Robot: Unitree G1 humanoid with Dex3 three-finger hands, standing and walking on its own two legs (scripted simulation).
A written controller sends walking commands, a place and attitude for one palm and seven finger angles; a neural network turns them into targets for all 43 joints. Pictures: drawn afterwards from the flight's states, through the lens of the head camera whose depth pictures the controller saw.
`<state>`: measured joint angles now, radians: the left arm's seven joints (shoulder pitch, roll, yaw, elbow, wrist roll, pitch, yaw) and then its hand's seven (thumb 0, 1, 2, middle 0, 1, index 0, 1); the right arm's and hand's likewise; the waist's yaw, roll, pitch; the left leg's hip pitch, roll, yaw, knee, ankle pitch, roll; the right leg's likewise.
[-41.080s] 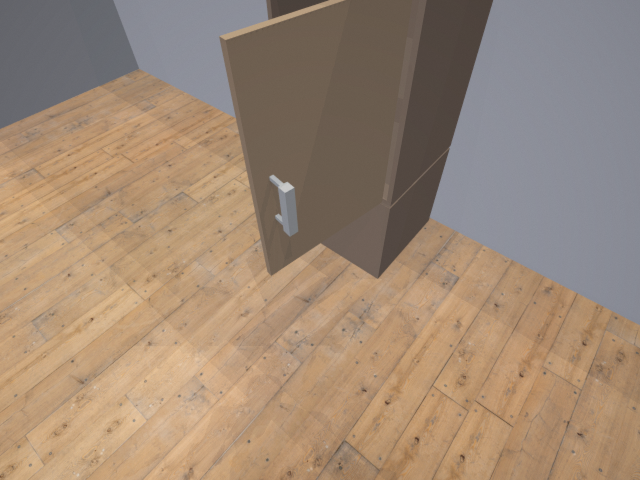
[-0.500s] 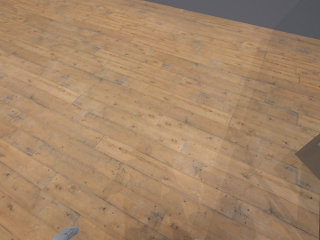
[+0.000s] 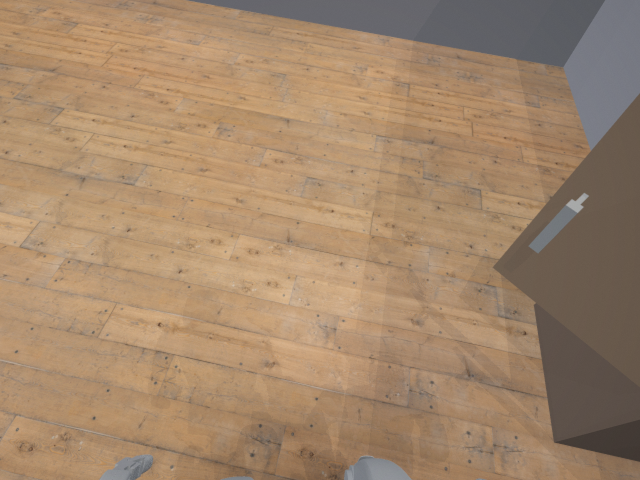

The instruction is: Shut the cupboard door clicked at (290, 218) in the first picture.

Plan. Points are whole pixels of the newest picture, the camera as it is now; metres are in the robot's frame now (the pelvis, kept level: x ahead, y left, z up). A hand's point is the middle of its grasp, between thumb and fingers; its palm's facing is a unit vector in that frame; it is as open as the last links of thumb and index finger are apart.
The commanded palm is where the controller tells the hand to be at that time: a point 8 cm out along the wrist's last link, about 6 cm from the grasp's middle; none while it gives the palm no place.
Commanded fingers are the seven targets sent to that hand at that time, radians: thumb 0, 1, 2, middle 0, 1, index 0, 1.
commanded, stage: turn to face it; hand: left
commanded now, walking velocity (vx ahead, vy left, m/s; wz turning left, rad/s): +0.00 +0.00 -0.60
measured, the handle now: (559, 222) +0.60 -0.43 -0.09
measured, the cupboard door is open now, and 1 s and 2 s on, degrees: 52 52 52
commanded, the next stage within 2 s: take the last steps up to it in 1.32 s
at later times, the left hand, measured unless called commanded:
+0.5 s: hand (216, 464) +0.15 +0.14 -0.15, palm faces -0.27 -0.93 -0.26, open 7.3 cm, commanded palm none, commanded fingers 0.00 0.90 0.90 -0.20 -0.30 -0.20 -0.30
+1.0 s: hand (269, 397) +0.24 +0.09 -0.15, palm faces -0.55 -0.78 -0.30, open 7.3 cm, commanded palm none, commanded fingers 0.00 0.90 0.90 -0.20 -0.30 -0.20 -0.30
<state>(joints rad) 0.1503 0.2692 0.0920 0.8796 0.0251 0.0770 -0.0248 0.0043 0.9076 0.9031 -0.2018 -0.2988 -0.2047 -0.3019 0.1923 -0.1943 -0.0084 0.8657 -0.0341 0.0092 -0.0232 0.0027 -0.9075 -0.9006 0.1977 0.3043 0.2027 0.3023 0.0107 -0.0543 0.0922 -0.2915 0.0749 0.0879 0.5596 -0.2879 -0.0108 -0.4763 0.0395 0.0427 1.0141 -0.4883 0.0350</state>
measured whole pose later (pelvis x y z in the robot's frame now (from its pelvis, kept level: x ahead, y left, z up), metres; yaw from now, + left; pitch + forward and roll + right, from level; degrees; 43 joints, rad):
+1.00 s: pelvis +0.02 -0.04 -0.01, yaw -35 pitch +1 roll +0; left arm 0.14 0.26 0.08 0.87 0.03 0.05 -0.04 0.00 0.91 0.90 -0.20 -0.30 -0.20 -0.30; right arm 0.24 -0.25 -0.04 0.90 -0.03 0.03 -0.01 0.00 -0.90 -0.90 0.20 0.30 0.21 0.30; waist -0.01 0.05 0.09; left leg -0.29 0.18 0.19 0.70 -0.41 -0.06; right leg -0.30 -0.01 -0.06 0.61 -0.31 -0.02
